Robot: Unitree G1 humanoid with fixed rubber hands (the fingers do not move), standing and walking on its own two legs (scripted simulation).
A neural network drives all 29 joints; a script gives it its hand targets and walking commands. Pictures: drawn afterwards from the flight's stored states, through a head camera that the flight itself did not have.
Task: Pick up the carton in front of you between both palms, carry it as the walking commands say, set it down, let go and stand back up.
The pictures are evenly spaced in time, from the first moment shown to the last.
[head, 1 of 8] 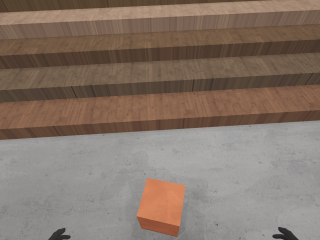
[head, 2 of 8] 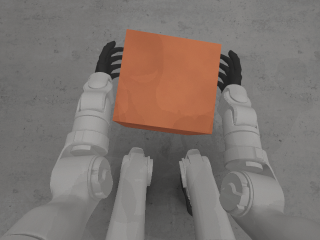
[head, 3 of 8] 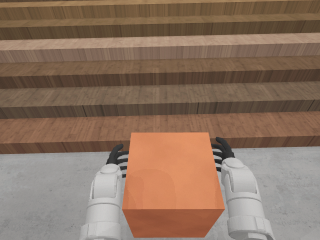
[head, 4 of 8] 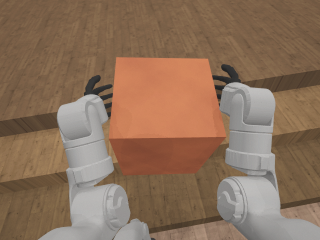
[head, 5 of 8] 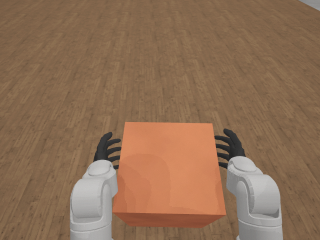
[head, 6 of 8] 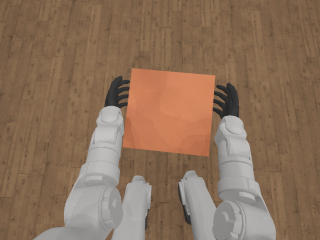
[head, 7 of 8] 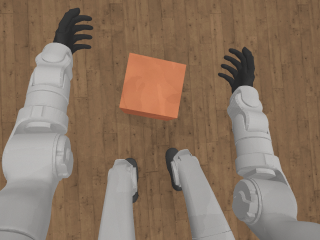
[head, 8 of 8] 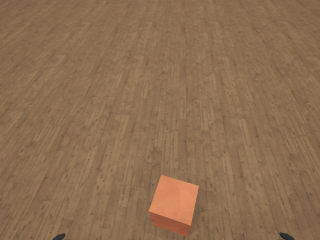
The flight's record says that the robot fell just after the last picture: no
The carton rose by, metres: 1.65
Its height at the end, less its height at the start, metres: +0.92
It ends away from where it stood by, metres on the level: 4.19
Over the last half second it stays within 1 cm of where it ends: yes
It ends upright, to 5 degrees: yes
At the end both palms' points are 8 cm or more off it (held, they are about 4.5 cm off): yes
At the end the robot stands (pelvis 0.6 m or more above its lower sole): yes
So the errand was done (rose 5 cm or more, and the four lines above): yes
